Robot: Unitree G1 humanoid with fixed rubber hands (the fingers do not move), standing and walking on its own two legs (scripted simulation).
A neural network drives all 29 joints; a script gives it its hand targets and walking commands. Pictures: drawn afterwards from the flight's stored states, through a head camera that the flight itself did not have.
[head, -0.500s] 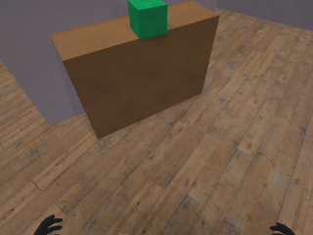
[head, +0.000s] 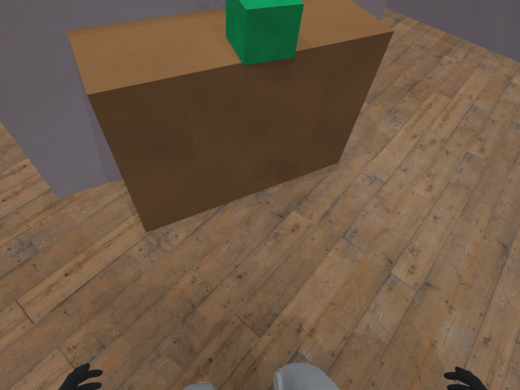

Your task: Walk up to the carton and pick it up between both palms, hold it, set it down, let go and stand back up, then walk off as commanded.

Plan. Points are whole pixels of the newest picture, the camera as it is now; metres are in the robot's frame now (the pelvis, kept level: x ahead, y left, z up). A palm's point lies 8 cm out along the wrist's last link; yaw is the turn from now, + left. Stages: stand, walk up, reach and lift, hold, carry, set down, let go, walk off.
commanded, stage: walk up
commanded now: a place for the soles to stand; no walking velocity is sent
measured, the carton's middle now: (261, 22) +1.05 -0.01 +0.02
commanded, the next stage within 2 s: none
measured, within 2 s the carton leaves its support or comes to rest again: neither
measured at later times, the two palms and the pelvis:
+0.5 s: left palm (138, 333) +0.22 +0.20 -0.06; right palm (517, 358) +0.18 -0.43 -0.08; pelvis +0.09 -0.12 +0.00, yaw +4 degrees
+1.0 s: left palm (164, 338) +0.22 +0.17 -0.14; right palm out of the picture +0.26 -0.47 -0.05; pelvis +0.14 -0.14 -0.02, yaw +10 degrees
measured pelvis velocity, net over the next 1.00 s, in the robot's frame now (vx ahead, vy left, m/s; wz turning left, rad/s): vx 0.14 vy -0.14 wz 0.18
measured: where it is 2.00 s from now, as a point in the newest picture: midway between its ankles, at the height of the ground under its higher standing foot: (298, 365)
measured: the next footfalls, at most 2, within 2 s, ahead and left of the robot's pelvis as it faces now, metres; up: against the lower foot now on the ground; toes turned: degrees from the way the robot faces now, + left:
right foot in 0.24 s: +0.21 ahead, -0.18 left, +0.00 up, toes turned -2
left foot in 0.78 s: +0.19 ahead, +0.01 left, +0.00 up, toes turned +9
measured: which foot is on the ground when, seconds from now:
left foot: down 0.00-0.28, up 0.30-0.76, down 0.78-1.00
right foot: up 0.00-0.22, down 0.24-0.78, up 0.80-1.00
